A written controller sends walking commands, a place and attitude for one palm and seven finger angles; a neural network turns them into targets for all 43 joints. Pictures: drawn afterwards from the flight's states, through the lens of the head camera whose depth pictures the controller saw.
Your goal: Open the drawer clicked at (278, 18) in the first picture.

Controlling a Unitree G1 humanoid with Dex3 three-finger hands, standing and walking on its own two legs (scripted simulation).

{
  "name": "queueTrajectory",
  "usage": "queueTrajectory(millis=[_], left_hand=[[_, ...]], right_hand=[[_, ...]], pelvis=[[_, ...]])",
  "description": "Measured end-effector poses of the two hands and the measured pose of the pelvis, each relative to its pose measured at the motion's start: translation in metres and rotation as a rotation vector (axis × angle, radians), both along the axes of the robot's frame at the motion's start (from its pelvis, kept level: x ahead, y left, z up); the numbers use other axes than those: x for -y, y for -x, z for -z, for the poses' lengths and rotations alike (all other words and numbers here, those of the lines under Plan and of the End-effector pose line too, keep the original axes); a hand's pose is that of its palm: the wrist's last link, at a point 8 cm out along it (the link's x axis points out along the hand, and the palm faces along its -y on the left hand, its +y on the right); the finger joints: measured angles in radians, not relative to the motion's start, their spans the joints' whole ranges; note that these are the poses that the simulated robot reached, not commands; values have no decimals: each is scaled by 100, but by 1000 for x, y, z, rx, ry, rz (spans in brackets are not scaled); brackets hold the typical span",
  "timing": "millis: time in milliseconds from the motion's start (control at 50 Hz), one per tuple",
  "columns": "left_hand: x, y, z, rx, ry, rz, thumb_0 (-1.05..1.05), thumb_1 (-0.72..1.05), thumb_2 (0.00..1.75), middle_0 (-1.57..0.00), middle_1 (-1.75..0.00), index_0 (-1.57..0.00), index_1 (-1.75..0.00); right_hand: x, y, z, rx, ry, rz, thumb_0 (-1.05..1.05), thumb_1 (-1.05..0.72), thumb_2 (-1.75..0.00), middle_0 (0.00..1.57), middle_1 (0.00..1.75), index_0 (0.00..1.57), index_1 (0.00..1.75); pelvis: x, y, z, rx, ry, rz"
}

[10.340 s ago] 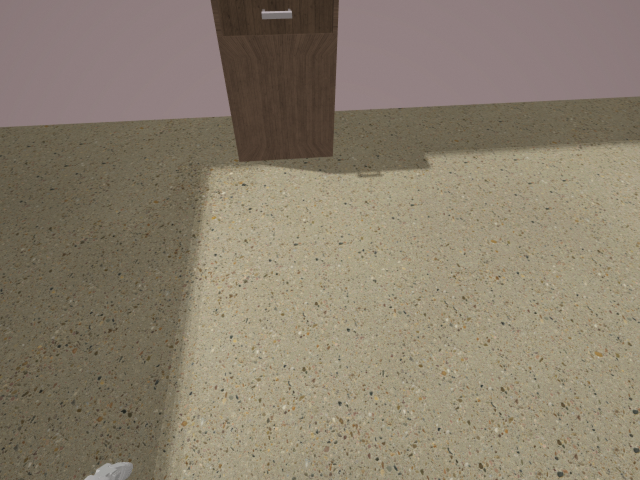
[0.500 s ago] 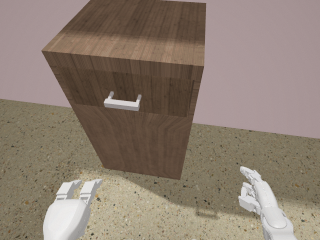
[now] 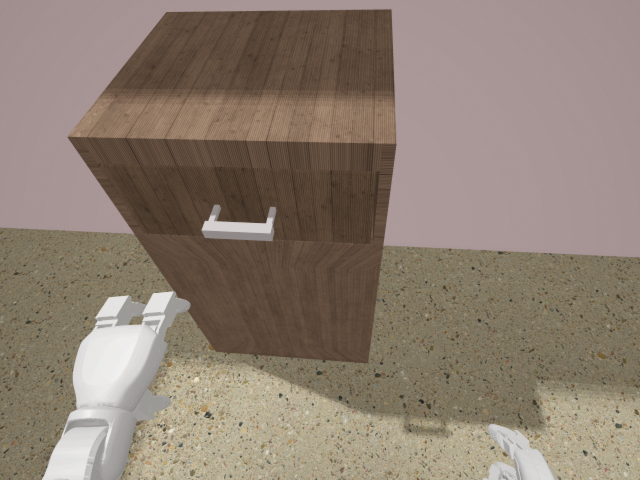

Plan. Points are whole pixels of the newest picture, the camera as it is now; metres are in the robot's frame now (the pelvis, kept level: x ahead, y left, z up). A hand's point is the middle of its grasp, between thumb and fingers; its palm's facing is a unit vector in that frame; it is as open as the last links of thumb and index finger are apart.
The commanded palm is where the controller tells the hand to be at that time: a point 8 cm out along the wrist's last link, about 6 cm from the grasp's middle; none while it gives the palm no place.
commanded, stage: raise the hand with hooked fingers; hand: left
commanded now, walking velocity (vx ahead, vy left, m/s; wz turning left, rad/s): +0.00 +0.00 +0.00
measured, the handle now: (241, 221) +0.51 +0.20 -0.03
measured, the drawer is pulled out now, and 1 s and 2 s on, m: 0.00 0.00 0.00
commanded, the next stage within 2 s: move the hooked fingers above the handle in 0.90 s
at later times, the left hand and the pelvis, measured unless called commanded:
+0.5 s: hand (130, 297) +0.29 +0.25 +0.09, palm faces +0.02 -0.07 -1.00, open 13.8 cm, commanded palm +0.27 +0.26 +0.15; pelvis -0.01 +0.01 +0.02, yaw +1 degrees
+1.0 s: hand (136, 296) +0.29 +0.25 +0.09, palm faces +0.03 -0.09 -1.00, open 13.9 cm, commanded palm +0.27 +0.25 +0.15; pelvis -0.01 +0.01 +0.02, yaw +1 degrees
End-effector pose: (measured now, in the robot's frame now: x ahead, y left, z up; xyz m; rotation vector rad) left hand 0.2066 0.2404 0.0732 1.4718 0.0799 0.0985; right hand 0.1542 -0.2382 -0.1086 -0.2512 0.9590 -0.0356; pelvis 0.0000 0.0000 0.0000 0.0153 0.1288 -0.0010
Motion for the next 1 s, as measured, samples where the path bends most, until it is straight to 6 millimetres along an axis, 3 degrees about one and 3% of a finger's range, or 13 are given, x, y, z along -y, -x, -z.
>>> queueTrajectory(millis=[140, 280, 380, 560, 800, 1000], left_hand=[[-6, -23, -19, 40, 8, -13, 0, -23, 41, -30, -103, -30, -103], [-4, -39, -40, 34, -2, 13, 0, -39, 35, -31, -113, -31, -113], [-11, -48, -52, 19, -14, 8, 0, -45, 32, -31, -117, -31, -117], [-18, -65, -72, -2, -25, 43, 0, -49, 30, -31, -120, -32, -119], [-12, -60, -63, -10, 2, 110, 0, -49, 30, -31, -120, -32, -120], [-12, -62, -66, 16, -12, 66, 0, -49, 30, -31, -120, -32, -120]], right_hand=[[1, -19, -16, 73, 11, 22, 1, -91, -90, 20, 30, 20, 30], [-26, -42, -33, 146, -42, -21, 1, -91, -90, 20, 30, 20, 30], [-45, -48, -36, 149, -73, -61, 1, -90, -90, 20, 30, 20, 30], [-49, -32, -28, 87, -79, -66, 1, -90, -90, 20, 30, 20, 30], [-18, 1, -19, -5, -28, 0, 1, -90, -90, 20, 30, 20, 30], [-16, -3, -19, 16, -40, 13, 1, -91, -90, 20, 30, 20, 30]], pelvis=[[-7, 1, -5, 32, 4, -3], [-9, 3, -12, 70, 4, -7], [-9, 4, -16, 87, 6, -16], [-10, 7, -19, 96, 9, -28], [-12, 8, -20, 75, 8, -16], [-8, 9, -20, 75, 5, -17]])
